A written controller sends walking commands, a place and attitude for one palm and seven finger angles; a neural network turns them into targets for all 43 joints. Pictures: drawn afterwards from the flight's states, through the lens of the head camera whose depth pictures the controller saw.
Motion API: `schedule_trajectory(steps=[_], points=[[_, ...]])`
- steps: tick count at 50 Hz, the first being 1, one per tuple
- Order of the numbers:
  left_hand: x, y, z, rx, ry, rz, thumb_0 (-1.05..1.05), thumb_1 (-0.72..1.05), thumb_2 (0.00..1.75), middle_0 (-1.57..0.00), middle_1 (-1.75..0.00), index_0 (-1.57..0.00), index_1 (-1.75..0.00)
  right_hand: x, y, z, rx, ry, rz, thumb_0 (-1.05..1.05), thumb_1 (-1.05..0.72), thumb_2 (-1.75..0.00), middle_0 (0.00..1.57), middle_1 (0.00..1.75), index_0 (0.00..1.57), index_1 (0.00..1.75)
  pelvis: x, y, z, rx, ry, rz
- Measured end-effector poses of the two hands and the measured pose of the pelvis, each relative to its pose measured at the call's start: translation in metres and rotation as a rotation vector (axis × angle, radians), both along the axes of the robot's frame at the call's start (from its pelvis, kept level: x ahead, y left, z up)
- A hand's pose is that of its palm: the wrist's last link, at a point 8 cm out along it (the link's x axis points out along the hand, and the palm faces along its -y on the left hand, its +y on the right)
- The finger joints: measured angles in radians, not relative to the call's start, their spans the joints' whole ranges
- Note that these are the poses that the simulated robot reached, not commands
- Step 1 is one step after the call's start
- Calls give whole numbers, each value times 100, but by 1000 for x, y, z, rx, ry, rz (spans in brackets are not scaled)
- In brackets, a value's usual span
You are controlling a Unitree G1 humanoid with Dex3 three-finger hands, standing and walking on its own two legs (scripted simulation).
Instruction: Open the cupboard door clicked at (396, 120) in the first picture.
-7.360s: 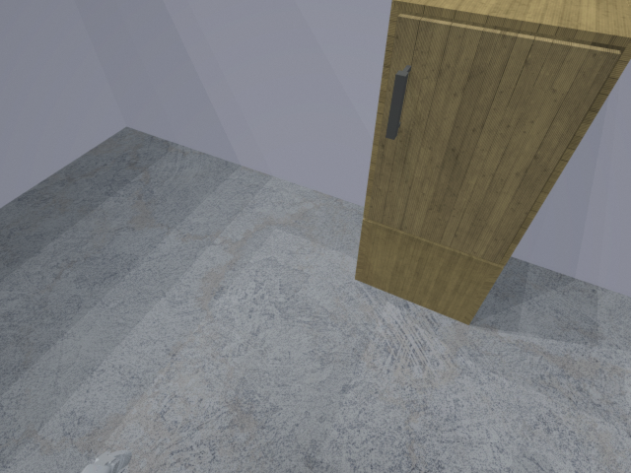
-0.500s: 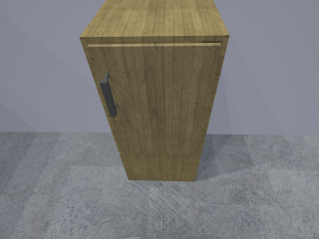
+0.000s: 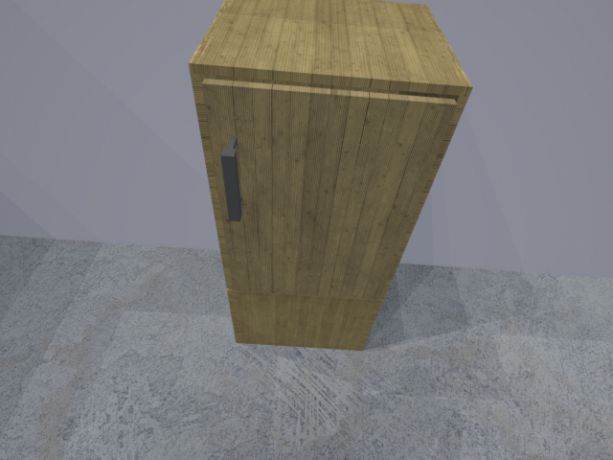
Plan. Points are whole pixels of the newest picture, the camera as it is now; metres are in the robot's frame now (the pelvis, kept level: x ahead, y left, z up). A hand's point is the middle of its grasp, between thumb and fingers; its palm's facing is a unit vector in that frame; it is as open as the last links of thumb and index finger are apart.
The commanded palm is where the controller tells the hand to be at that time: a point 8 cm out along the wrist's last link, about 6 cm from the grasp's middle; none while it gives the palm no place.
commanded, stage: come to a stop and stand still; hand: left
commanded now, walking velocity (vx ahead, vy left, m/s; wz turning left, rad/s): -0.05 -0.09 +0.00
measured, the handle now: (234, 180) +0.58 +0.16 +0.02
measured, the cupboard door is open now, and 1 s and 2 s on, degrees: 0 0 0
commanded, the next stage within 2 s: look again from close up in 0.54 s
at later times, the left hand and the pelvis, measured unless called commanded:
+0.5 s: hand out of the picture +0.05 +0.14 -0.18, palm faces +0.07 -0.98 -0.21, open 7.2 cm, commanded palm none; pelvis +0.02 -0.04 -0.01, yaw +1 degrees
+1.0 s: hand out of the picture +0.01 +0.18 -0.18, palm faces +0.08 -0.97 -0.23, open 7.4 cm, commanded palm none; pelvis -0.01 -0.02 -0.01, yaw +2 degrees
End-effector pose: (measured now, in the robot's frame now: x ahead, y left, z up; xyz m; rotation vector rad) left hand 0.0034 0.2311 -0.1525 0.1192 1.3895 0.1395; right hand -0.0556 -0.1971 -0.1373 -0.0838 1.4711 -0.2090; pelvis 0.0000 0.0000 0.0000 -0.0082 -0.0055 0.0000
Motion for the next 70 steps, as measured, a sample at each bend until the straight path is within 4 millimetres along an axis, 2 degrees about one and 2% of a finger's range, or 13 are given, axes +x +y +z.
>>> schedule_trajectory(steps=[4,9,13,17,22,27,36,41,47,52,57,64,70], points=[[26,-9,1,8,-32,-16,1,92,90,-20,-30,-19,-30,-2,6,-5,27,26,-19,0,-91,-90,20,30,20,30,4,-5,-2,5,-2,-2],[58,-22,0,42,-104,-34,1,93,90,-20,-30,-19,-30,1,-7,-22,57,49,-44,0,-90,-90,20,30,20,30,12,-20,-12,25,-7,-8],[67,-34,4,53,-138,-29,1,94,90,-20,-30,-19,-30,13,-23,-29,54,46,-34,0,-91,-90,20,30,20,30,16,-27,-14,-6,-14,15],[68,-38,3,49,-146,-1,0,95,90,-20,-30,-20,-30,31,-35,-25,33,20,-4,0,-91,-90,20,30,20,29,20,-31,-12,-4,-17,22],[56,-39,2,45,-120,21,0,96,90,-20,-30,-20,-30,52,-44,-19,15,-21,34,0,-91,-90,20,30,20,29,21,-35,-8,-1,-17,21],[31,-39,2,43,-57,33,0,95,90,-20,-30,-20,-30,68,-48,-18,10,-49,59,0,-91,-90,20,30,20,29,21,-35,-6,0,-20,21],[-13,-44,-1,21,22,35,1,92,90,-20,-30,-20,-30,77,-57,-16,-16,-103,99,1,-92,-90,20,30,20,29,12,-32,-9,6,-17,32],[-17,-31,-3,45,-16,45,1,91,90,-20,-30,-20,-30,86,-67,-17,-57,-172,100,0,-91,-90,20,30,20,29,6,-26,-14,0,-31,38],[-5,-12,-2,64,-100,36,1,91,90,-20,-30,-20,-30,90,-66,-10,-73,-236,117,0,-91,-90,20,30,20,29,-4,-20,-14,0,-51,35],[3,0,4,82,-156,18,1,91,90,-20,-30,-20,-30,85,-59,-7,-65,-256,133,0,-91,-90,20,30,20,29,-16,-15,-12,3,-61,32],[0,8,9,94,-167,6,1,91,90,-20,-30,-20,-30,72,-54,-7,-49,-242,137,0,-91,-90,20,30,20,29,-25,-12,-10,9,-59,31],[-23,7,8,90,-108,9,1,91,90,-20,-30,-20,-30,44,-49,-11,-31,-169,121,0,-91,-90,20,30,20,29,-31,-10,-9,13,-48,29],[-48,-6,2,56,-26,26,1,91,90,-20,-30,-19,-30,20,-44,-13,-20,-88,96,0,-91,-90,20,30,20,29,-28,-10,-8,7,-38,27]])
